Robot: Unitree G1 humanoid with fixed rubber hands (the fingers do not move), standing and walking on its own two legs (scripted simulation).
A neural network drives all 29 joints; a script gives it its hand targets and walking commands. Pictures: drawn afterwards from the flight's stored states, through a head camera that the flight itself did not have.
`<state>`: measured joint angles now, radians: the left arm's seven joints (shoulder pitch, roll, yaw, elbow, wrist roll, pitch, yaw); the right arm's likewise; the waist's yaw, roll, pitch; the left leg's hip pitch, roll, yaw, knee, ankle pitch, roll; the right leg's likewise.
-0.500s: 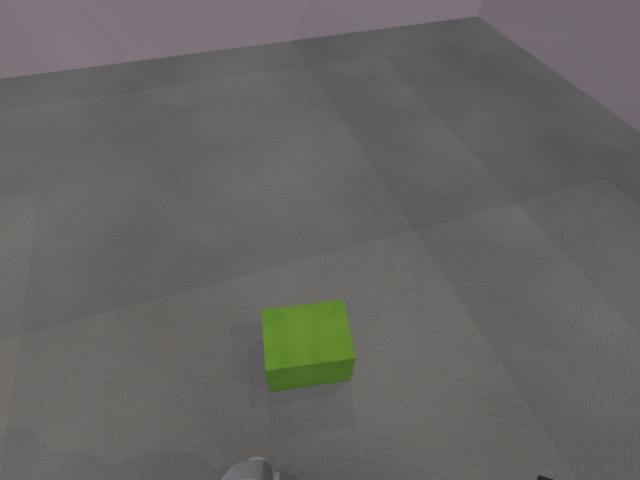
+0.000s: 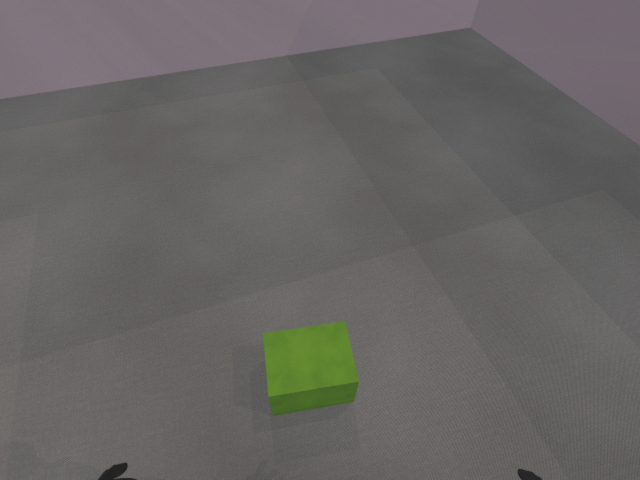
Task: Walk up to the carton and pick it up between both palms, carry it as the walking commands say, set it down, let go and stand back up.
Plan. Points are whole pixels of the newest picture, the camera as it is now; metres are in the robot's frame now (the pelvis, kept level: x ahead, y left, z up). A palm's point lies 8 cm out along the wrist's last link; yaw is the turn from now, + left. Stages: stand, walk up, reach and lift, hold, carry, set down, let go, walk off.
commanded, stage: walk up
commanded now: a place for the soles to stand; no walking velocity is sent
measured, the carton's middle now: (309, 368) +0.51 +0.05 -0.69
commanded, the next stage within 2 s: none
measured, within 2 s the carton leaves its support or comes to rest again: neither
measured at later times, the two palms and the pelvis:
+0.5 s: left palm out of the picture +0.10 +0.29 -0.12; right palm out of the picture +0.07 -0.28 -0.12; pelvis +0.01 +0.01 +0.00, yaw -1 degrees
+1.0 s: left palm out of the picture +0.08 +0.28 -0.13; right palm out of the picture +0.06 -0.36 -0.13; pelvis +0.04 -0.04 -0.02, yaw +6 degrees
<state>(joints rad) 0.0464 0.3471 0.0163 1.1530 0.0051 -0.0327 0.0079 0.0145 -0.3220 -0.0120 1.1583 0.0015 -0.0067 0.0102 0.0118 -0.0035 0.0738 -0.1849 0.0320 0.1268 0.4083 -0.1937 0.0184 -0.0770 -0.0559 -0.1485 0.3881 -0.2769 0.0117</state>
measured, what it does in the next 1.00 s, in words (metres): steps on the spot: right foot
